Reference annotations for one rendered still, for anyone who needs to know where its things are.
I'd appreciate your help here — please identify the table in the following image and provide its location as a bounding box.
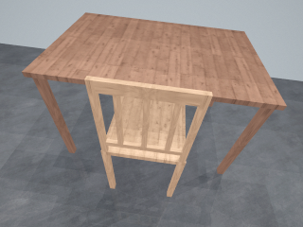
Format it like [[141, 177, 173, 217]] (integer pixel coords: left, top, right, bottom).
[[22, 12, 287, 174]]

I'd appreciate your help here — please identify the chair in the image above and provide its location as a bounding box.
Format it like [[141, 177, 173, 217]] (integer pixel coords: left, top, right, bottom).
[[84, 76, 213, 197]]

